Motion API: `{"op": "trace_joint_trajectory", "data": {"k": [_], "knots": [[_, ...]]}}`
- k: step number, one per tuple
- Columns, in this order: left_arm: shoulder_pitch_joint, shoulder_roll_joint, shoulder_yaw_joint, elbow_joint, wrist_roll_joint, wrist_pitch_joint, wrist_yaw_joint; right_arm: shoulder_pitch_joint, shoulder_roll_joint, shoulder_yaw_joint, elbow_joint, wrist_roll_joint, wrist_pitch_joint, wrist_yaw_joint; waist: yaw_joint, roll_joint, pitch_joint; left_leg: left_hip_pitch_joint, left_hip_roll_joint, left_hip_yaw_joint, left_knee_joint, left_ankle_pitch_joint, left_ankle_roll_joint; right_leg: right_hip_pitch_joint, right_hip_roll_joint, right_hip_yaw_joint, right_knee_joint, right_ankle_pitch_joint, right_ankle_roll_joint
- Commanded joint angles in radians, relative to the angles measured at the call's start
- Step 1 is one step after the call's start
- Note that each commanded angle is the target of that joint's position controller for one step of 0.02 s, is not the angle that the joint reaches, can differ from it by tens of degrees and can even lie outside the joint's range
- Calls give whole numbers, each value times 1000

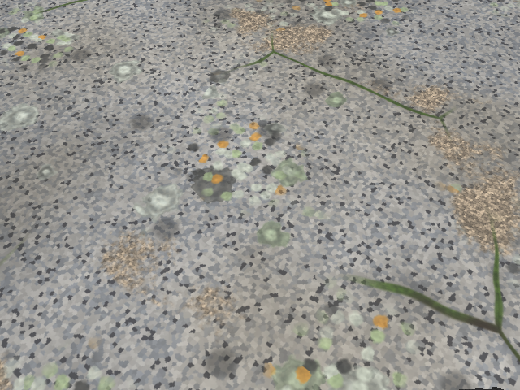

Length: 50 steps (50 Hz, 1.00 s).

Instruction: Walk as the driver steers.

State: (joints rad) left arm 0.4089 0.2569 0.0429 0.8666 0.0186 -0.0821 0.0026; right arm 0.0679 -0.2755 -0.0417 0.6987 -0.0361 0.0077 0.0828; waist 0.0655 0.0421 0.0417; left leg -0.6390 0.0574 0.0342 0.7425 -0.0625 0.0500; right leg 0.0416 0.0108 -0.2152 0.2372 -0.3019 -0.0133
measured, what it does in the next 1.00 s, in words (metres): walks ahead, turning right: left foot, then right foot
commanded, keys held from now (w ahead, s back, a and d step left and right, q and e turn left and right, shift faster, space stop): w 0.08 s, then w+e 0.02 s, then e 0.64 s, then w+e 0.26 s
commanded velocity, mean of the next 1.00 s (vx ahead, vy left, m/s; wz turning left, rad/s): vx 0.22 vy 0.00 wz -0.27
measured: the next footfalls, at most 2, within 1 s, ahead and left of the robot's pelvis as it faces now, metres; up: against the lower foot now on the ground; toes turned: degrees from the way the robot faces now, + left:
left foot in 0.10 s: +0.22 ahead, +0.10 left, +0.00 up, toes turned +7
right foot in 0.62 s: +0.31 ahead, -0.07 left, +0.00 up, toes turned -11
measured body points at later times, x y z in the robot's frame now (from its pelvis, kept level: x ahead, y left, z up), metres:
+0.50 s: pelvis +0.20 +0.04 +0.00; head +0.24 +0.04 +0.45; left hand +0.30 +0.28 -0.14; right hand +0.26 -0.22 -0.13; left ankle +0.18 +0.10 -0.74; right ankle +0.29 -0.09 -0.70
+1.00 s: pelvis +0.26 +0.02 +0.00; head +0.28 +0.02 +0.45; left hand +0.43 +0.26 -0.12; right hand +0.30 -0.27 -0.11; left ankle +0.31 +0.15 -0.72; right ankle +0.27 -0.07 -0.74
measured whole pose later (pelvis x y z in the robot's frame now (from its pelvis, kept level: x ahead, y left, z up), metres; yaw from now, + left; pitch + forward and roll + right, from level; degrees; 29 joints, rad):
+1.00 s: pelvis +0.26 +0.02 +0.00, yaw -21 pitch +2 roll +1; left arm 0.28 0.28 0.09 0.79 0.02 0.03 -0.02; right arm 0.18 -0.26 -0.04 0.77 -0.02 0.01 -0.01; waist 0.04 -0.01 -0.01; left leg -0.35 -0.01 -0.04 0.67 -0.42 -0.02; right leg -0.30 0.12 0.14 0.43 -0.16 -0.09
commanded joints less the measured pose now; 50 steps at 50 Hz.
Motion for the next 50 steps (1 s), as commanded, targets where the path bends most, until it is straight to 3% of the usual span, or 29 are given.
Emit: {"op": "trace_joint_trajectory", "data": {"k": [1,3,4,5,6,7,8,9,10,11,12,14,17,20,25,28,30,31,32,33,35,37,39,42,47,49,50], "knots": [[15,155,33,-33,1,-2,9,-107,-41,0,-98,-7,-14,2,-10,-123,40,53,-32,63,-98,-60,40,-7,-273,59,-14,601,-100],[33,181,35,-12,4,11,14,-54,-52,-7,-85,-15,-17,-13,-41,-144,-3,171,-99,93,-139,-172,82,32,-281,30,128,916,-93],[38,192,35,-5,4,19,15,41,-68,-16,-55,-20,-24,-21,-83,-144,-60,287,-136,92,-175,-194,108,29,-279,16,267,1005,-89],[41,177,25,-3,-1,24,14,209,-84,-29,6,-30,-37,-34,-157,-104,-151,530,-145,63,-257,-131,136,-73,-258,-7,465,918,-74],[59,102,0,-42,-21,20,6,342,-161,-49,33,-50,-43,-53,-199,19,-283,854,93,-226,-286,-187,200,-355,-202,-13,770,525,-40],[97,59,-7,-73,-37,22,-3,343,-235,-65,29,-8,-37,-65,-160,206,-417,1026,403,-694,-377,152,327,-622,-14,49,1123,-266,7],[-13,151,19,-71,-24,30,10,321,-217,-65,21,19,-34,-80,-189,1,-358,935,367,-534,-345,507,311,-650,-38,220,1165,-186,1],[-52,98,6,-76,-43,24,11,271,-164,-48,41,20,-47,-89,-156,2,-239,812,330,-348,-333,723,288,-642,-50,275,1124,-151,-6],[-33,77,1,-55,-41,26,11,231,-102,-29,56,20,-55,-90,-109,-23,-139,686,277,-239,-372,706,220,-611,-80,276,1015,-136,-12],[-16,80,7,-38,-20,41,9,186,-61,-14,64,25,-62,-92,-70,-10,-86,600,234,-178,-407,647,172,-570,-93,277,939,-117,-11],[34,74,9,-9,-4,60,6,148,-40,-5,61,23,-65,-92,-40,12,-72,525,211,-121,-438,636,147,-500,-82,262,911,-90,-2],[68,57,16,8,2,82,-3,147,-50,-3,70,20,-79,-91,-16,22,-91,482,193,-54,-461,709,141,-447,-48,244,894,-30,6],[15,40,23,-9,3,93,-11,135,-65,-6,81,22,-83,-100,-9,45,-71,473,173,36,-473,676,136,-497,-46,216,829,61,15],[-88,23,17,-48,9,98,-19,148,-55,-3,96,25,-71,-112,-36,71,-44,484,155,100,-466,581,126,-517,-60,186,666,147,17],[-165,22,14,-94,16,104,-28,210,-86,-19,127,20,-46,-119,-77,62,-51,563,209,106,-388,540,143,-486,-42,142,503,106,-15],[-168,37,22,-117,16,104,-29,208,-108,-33,129,19,-26,-121,-78,59,-40,583,244,89,-292,515,136,-463,-28,132,432,-7,-53],[-108,43,28,-115,17,87,-23,206,-118,-40,132,21,-14,-125,-35,3,-73,550,214,123,-115,466,79,-335,-10,142,268,102,-88],[-40,131,52,-109,22,72,-11,238,-111,-40,118,18,-13,-123,-11,-146,-142,442,131,167,114,254,12,-184,-119,322,194,423,-142],[-20,270,90,-120,7,77,-2,226,-34,-21,57,26,-3,-115,-19,-350,-173,132,-104,175,394,-555,-58,-40,-399,722,156,905,-351],[46,259,95,-97,-30,87,0,183,-48,-19,55,11,17,-118,25,-229,-263,131,-92,-33,493,-647,-64,-46,-413,750,122,790,-419],[-96,156,66,-111,-17,109,13,132,-53,-22,53,24,16,-116,-34,-102,-62,63,-41,-69,473,-482,-68,-190,-292,580,96,579,-338],[-203,107,51,-144,-19,118,20,148,-77,-30,58,2,14,-116,-74,-126,-55,100,-33,-64,372,-377,-81,-233,-194,502,83,505,-264],[-176,126,57,-139,-13,111,6,181,-62,-26,64,-2,19,-102,-73,-115,-123,148,-48,-53,295,-353,-90,-224,-159,504,51,275,-249],[-149,167,74,-133,-3,106,-4,119,-58,-22,35,1,20,-90,-43,-157,-89,136,-52,-52,159,-353,-99,-244,-150,599,-35,-166,-255],[-145,194,86,-137,7,101,-16,83,-62,-19,10,7,-9,-86,-31,-162,-73,212,-76,-52,-2,-357,-87,-300,-142,673,-34,-274,-241],[-184,195,89,-149,5,102,-22,122,-62,-17,12,17,-23,-90,-60,-165,-69,335,-101,-47,-102,-371,-62,-386,-121,683,-20,-293,-223],[-222,190,90,-159,2,104,-25,173,-58,-17,24,23,-30,-95,-97,-157,-60,442,-115,-37,-199,-341,-45,-461,-95,672,3,-305,-202]]}}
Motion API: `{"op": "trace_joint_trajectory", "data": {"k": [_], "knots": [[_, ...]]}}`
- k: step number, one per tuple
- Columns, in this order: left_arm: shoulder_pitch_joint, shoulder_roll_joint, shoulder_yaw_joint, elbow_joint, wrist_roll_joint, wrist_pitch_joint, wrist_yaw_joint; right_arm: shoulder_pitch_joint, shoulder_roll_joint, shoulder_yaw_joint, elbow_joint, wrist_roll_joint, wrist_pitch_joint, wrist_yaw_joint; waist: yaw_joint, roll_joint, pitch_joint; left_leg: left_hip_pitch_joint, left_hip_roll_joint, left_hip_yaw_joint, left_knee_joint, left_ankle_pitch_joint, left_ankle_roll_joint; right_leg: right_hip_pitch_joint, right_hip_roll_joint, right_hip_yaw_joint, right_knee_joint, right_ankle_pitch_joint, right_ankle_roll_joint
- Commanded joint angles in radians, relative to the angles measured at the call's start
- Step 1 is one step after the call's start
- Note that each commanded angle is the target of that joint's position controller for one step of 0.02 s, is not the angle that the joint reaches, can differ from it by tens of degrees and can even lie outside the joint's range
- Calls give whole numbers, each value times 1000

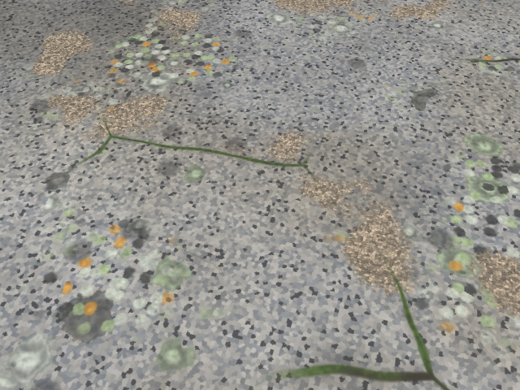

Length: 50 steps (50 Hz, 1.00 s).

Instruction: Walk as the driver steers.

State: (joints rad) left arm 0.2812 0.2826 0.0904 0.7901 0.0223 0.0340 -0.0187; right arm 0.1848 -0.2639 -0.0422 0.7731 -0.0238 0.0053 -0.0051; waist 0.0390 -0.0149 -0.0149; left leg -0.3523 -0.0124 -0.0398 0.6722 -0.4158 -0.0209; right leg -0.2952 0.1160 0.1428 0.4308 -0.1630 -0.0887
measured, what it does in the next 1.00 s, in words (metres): walks ahead: left foot, then right foot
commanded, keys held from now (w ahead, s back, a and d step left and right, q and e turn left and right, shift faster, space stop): w+e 0.20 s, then e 0.16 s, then q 0.64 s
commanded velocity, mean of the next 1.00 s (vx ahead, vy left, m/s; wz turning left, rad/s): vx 0.18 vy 0.00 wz -0.09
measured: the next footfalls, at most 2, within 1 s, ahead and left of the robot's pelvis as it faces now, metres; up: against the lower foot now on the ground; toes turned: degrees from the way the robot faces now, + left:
left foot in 0.04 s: +0.05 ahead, +0.12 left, +0.00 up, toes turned -4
right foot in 0.46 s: +0.25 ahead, -0.15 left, +0.00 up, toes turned -17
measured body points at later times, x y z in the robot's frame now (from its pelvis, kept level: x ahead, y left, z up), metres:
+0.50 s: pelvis +0.14 -0.04 -0.02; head +0.19 -0.06 +0.42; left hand +0.41 +0.13 -0.12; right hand +0.06 -0.29 -0.16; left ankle +0.03 +0.13 -0.70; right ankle +0.21 -0.14 -0.75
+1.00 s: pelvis +0.18 -0.03 -0.01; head +0.20 +0.00 +0.44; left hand +0.30 +0.24 -0.15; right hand +0.27 -0.31 -0.11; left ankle +0.19 +0.05 -0.74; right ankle +0.19 -0.14 -0.70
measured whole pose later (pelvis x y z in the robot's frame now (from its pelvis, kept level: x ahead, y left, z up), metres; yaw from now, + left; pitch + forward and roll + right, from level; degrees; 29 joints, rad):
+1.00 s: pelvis +0.18 -0.03 -0.01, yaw -1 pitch +0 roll -2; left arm 0.18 0.27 0.06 0.81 0.02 0.05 0.03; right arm 0.25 -0.25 -0.06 0.78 -0.02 0.04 0.00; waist -0.01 -0.04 0.04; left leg -0.29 -0.02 0.02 0.58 -0.29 0.07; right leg -0.43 -0.01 -0.09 0.89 -0.46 0.01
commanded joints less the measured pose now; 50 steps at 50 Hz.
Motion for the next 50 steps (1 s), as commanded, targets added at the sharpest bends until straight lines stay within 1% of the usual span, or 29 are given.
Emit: {"op": "trace_joint_trajectory", "data": {"k": [1,2,3,4,5,6,9,12,14,17,19,21,22,23,24,25,26,27,28,29,32,38,42,44,45,46,47,48,50], "knots": [[-138,152,41,-95,-5,-10,-1,140,-67,-17,-25,14,-35,-16,-128,-73,11,304,-48,46,-266,90,45,-232,-155,291,-138,-476,-88],[-167,109,31,-117,-9,-17,4,232,-126,-32,-2,7,-44,-32,-169,22,23,460,50,-46,-376,12,70,-396,-81,213,-2,-501,-21],[-145,0,1,-146,-28,-31,6,269,-236,-52,-12,-9,-50,-45,-161,262,-29,519,363,-417,-532,-317,127,-496,39,13,334,-462,28],[-176,59,6,-154,6,-39,4,170,-276,-66,-27,-28,-49,-47,-114,194,80,351,448,-598,-604,-426,190,-570,-2,-17,481,-310,34],[-161,99,16,-148,17,-45,-8,122,-209,-52,-35,-21,-53,-43,-64,111,117,279,415,-534,-588,-399,199,-533,-62,22,537,-220,29],[-109,107,21,-121,17,-47,-22,73,-160,-39,-42,-6,-61,-34,-27,103,122,271,350,-419,-584,-303,173,-507,-75,6,563,-158,43],[-82,95,16,-99,24,-35,-50,96,-124,-31,-37,1,-82,-22,-41,143,88,290,250,-156,-574,-7,146,-480,-102,-60,673,-56,78],[-176,60,0,-135,18,-28,-61,176,-117,-33,-6,-4,-90,-9,-79,103,113,333,249,-29,-534,303,159,-516,-122,-90,627,-20,98],[-221,40,-11,-157,19,-26,-66,189,-124,-35,2,-1,-86,-8,-87,122,105,341,242,57,-475,581,158,-471,-131,-137,527,-10,111],[-280,13,-30,-189,15,-26,-75,183,-143,-40,8,8,-76,-11,-98,165,89,300,227,157,-401,751,130,-307,-127,-214,311,9,90],[-283,23,-30,-194,19,-27,-66,219,-157,-43,28,13,-67,-13,-109,183,64,307,229,165,-324,897,117,-201,-88,-254,214,-19,61],[-147,46,-20,-151,28,-42,-43,230,-167,-41,49,22,-63,-15,-52,175,-11,312,225,148,-149,1036,108,-20,-33,-237,103,0,13],[-19,58,-16,-104,39,-59,-28,219,-161,-35,52,30,-63,-14,18,118,-77,247,194,178,4,945,84,165,-39,-217,-20,173,-8],[101,115,-9,-77,59,-74,-15,241,-95,-12,22,29,-66,-10,54,4,-205,47,162,180,220,498,55,448,-266,-21,17,479,-46],[107,191,-6,-87,30,-82,0,354,30,27,1,64,-54,-1,9,-201,-407,-128,16,118,499,-288,22,668,-638,336,65,1047,-237],[144,152,-2,-67,-21,-72,18,303,-74,-6,50,50,-24,-17,61,-47,-441,-58,20,-48,542,-214,29,563,-563,228,85,1098,-255],[50,109,-22,-61,-24,-68,29,252,-64,-3,35,55,-20,-13,22,-112,-304,-100,40,-50,537,-196,32,451,-522,131,25,932,-240],[-44,39,-46,-68,-19,-66,35,204,-66,0,43,35,-20,-14,-7,-78,-159,-112,74,-36,453,-141,31,307,-460,64,-43,754,-184],[-101,8,-61,-68,-17,-66,43,188,-75,-7,56,16,-12,-13,-36,-86,-73,-74,84,-26,385,-87,25,204,-409,4,-84,691,-131],[-123,10,-64,-63,-13,-65,49,233,-74,-10,80,1,2,-9,-63,-105,-51,4,68,4,369,-40,17,115,-375,-64,-103,708,-111],[-126,56,-49,-53,-4,-71,49,265,-40,-15,92,8,21,1,-89,-82,-72,42,36,42,352,-4,8,68,-365,-140,-118,633,-116],[-116,60,-33,-35,5,-41,55,116,-37,-22,22,-4,53,17,-48,-125,-2,-23,57,78,201,33,20,19,-394,-133,-181,37,-135],[-105,91,-18,-24,7,-28,54,92,-34,-23,-13,1,51,26,-42,-97,-12,20,49,103,95,0,48,43,-439,-124,-128,40,-135],[-124,110,-10,-23,-1,-21,55,126,-29,-23,-15,2,40,28,-72,-74,-23,116,26,124,-61,75,74,24,-426,-164,-44,57,-87],[-105,106,-7,-14,2,-15,54,145,-48,-27,-11,-1,29,27,-80,-24,-18,172,24,83,-178,145,91,-13,-397,-201,34,3,-31],[-62,64,-13,-16,6,-6,47,154,-126,-44,-21,-12,15,18,-65,186,2,195,178,-166,-382,183,128,-98,-300,-299,253,-164,52],[-110,19,-28,-79,-9,1,55,152,-264,-77,-46,-1,14,11,-72,360,66,191,408,-518,-444,446,268,-326,-89,-307,411,-466,117],[-168,48,-25,-81,6,12,60,215,-246,-85,-22,-6,21,-1,-116,234,54,164,400,-477,-427,476,342,-312,-113,-167,590,-464,115],[-131,59,-18,-57,-13,10,48,81,-164,-62,-43,9,30,-9,-35,120,60,138,256,-297,-402,392,279,-296,-137,-112,625,-284,107]]}}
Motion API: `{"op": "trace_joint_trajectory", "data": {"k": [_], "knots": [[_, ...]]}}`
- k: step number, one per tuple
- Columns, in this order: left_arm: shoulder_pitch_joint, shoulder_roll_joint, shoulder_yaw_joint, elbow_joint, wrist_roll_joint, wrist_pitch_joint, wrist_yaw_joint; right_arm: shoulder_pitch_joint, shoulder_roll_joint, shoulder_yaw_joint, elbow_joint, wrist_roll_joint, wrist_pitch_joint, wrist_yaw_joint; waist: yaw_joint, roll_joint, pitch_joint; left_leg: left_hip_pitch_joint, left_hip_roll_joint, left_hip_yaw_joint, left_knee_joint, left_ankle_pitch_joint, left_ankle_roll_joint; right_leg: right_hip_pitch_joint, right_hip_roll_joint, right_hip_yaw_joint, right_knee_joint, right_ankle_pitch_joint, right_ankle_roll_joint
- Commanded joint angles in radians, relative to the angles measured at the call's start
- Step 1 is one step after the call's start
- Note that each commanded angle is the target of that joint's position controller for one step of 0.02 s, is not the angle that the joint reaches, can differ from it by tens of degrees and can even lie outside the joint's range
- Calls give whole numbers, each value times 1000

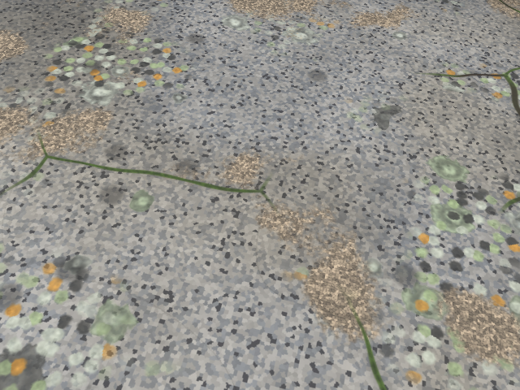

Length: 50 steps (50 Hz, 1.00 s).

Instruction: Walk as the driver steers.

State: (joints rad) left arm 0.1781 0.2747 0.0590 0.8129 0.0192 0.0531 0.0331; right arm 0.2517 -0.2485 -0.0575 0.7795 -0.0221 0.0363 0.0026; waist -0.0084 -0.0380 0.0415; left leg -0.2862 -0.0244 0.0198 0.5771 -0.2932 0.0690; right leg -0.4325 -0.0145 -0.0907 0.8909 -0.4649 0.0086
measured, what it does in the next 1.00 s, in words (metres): walks ahead: right foot, then left foot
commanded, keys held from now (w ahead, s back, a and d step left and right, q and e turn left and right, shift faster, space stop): q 0.44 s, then no key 0.02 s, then w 0.20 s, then w+e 0.34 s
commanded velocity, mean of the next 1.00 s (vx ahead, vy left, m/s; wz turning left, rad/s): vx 0.17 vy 0.00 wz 0.27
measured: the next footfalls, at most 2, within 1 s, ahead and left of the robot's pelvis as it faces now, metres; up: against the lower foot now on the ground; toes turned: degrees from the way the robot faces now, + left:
right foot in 0.40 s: +0.07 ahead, -0.11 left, +0.00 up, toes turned +19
left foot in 0.84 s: +0.08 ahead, +0.12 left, +0.00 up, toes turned +18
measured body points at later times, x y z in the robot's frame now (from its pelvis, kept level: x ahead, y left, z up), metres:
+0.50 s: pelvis +0.00 -0.04 +0.01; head +0.04 -0.05 +0.45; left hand +0.05 +0.26 -0.09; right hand +0.19 -0.28 -0.12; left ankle -0.03 +0.07 -0.69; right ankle +0.03 -0.13 -0.73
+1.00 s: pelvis +0.10 +0.03 +0.01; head +0.11 +0.05 +0.46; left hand +0.07 +0.30 -0.13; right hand +0.25 -0.20 -0.10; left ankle +0.04 +0.11 -0.73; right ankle +0.12 -0.10 -0.66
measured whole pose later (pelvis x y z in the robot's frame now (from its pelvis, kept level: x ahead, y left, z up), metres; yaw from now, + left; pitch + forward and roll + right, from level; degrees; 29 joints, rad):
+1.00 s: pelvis +0.10 +0.03 +0.01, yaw +14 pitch +1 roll +0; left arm 0.35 0.27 0.07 0.88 0.02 -0.02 -0.04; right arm 0.27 -0.23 -0.03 0.83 -0.03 -0.07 -0.01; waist 0.01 -0.04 0.00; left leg -0.09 -0.02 0.08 0.31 -0.23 0.04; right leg -0.46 -0.01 0.03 1.01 -0.30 -0.07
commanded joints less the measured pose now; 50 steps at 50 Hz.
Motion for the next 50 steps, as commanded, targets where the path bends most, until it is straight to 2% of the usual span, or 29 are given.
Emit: {"op": "trace_joint_trajectory", "data": {"k": [1,2,4,8,12,17,19,20,21,22,23,24,25,26,28,30,33,35,37,39,41,42,43,44,45,46,47,48,50], "knots": [[-12,85,20,-70,2,-15,-7,-42,-164,-42,-69,13,0,-16,28,153,-14,101,224,-318,-293,305,161,-161,-1,116,166,71,8],[12,93,23,-57,14,-16,-12,-57,-145,-37,-81,16,-2,-14,29,149,-51,132,202,-291,-273,394,160,-145,8,107,188,94,14],[18,81,22,-59,10,-14,-17,-22,-151,-40,-78,21,-8,-7,19,111,-92,178,198,-290,-251,470,164,-139,14,111,186,100,27],[-27,69,14,-86,0,-6,-9,36,-177,-52,-68,14,-9,-10,-20,148,-77,226,200,-353,-243,397,176,-160,14,125,55,83,42],[-49,71,9,-109,-5,-12,-3,34,-200,-61,-76,4,-2,-6,-36,157,-77,184,194,-416,-223,363,184,-91,32,133,-56,56,33],[-2,82,5,-125,-19,-30,5,-30,-213,-68,-92,2,5,7,-10,173,-99,116,167,-501,-184,447,146,74,71,136,-224,48,3],[73,75,2,-113,-18,-43,13,-87,-205,-67,-101,15,9,8,44,158,-99,44,115,-499,-143,381,83,230,77,129,-452,169,-13],[102,113,11,-109,-7,-52,22,-95,-175,-58,-110,23,7,5,53,97,-100,-45,58,-459,-83,225,24,333,-10,203,-586,206,-31],[87,196,23,-126,8,-52,30,-19,-86,-39,-111,21,3,3,4,-129,-115,-164,-70,-280,133,-115,-36,425,-280,456,-676,177,-89],[30,253,36,-145,12,-43,21,-24,-149,-55,-117,2,6,-6,8,-218,-65,-267,-150,-129,297,-308,-56,303,-396,598,-679,318,-215],[27,186,22,-153,10,-43,12,-29,-196,-67,-100,-15,8,-7,2,-99,-46,-236,-89,-165,434,-275,-62,259,-371,546,-655,397,-247],[2,131,7,-152,5,-46,4,-15,-187,-68,-77,-14,10,3,-16,-54,-41,-226,-76,-170,482,-196,-59,247,-297,452,-659,289,-222],[-21,111,1,-155,10,-47,-2,4,-175,-63,-62,-11,13,15,-24,-72,-35,-236,-69,-160,503,-130,-63,260,-229,381,-677,155,-185],[-11,114,2,-148,8,-53,0,5,-165,-60,-59,-14,15,31,-15,-127,-29,-270,-66,-148,516,-94,-68,295,-198,360,-700,65,-174],[44,116,6,-125,7,-64,-6,-20,-151,-50,-55,-14,10,48,19,-126,-12,-313,-68,-142,490,-61,-81,352,-182,349,-730,-5,-176],[112,122,12,-90,5,-81,-11,-64,-133,-41,-56,-16,1,50,46,-92,12,-351,-64,-149,419,-39,-87,415,-199,352,-745,5,-185],[161,132,21,-50,3,-104,-19,-103,-117,-29,-50,-19,-15,49,62,-89,17,-340,-36,-121,296,-21,-90,454,-213,327,-753,54,-198],[171,132,22,-28,-2,-108,-28,-141,-99,-15,-55,-22,-27,51,63,-100,19,-265,9,-38,179,-31,-91,407,-203,316,-751,76,-211],[196,144,28,-6,1,-105,-40,-189,-81,-3,-67,-17,-39,47,77,-113,35,-165,5,8,65,-97,-83,330,-194,314,-734,103,-227],[201,161,36,10,-1,-98,-50,-162,-80,1,-61,-7,-51,38,51,-107,44,-33,-16,34,-57,-71,-60,243,-192,327,-701,136,-234],[167,151,37,10,-16,-93,-48,-13,-87,-3,-7,-10,-74,15,-36,-36,13,257,-27,33,-221,91,-33,80,-148,305,-585,168,-195],[136,99,22,-8,-18,-101,-45,104,-133,-15,25,-18,-90,-3,-90,41,-55,459,75,-80,-245,31,-19,-54,-87,261,-455,113,-154],[81,-9,-8,-67,-30,-110,-50,224,-258,-42,32,-30,-98,-19,-152,271,-142,604,354,-431,-379,-310,46,-237,50,119,-149,-32,-98],[66,64,9,-68,-12,-103,-40,222,-294,-55,47,-27,-95,-23,-140,242,-62,448,455,-601,-455,-428,116,-309,59,136,39,-87,-108],[103,103,24,-39,-5,-97,-45,128,-213,-32,25,-24,-97,-21,-73,147,21,372,408,-519,-450,-412,116,-310,8,190,125,-10,-122],[140,90,25,-12,-6,-94,-57,56,-146,-13,9,-12,-102,-17,-30,135,49,322,354,-417,-459,-317,87,-292,-13,191,135,68,-116],[154,82,26,2,-4,-90,-65,24,-109,-2,1,-8,-108,-17,-10,145,54,305,311,-315,-471,-197,62,-275,-29,179,133,125,-102],[148,78,27,8,7,-83,-72,24,-93,4,5,-7,-115,-20,-6,153,53,299,284,-237,-472,-78,53,-272,-37,161,153,169,-86],[122,55,23,1,14,-74,-83,55,-93,3,22,-4,-128,-18,-7,142,36,302,262,-134,-458,115,52,-290,-41,141,201,235,-65]]}}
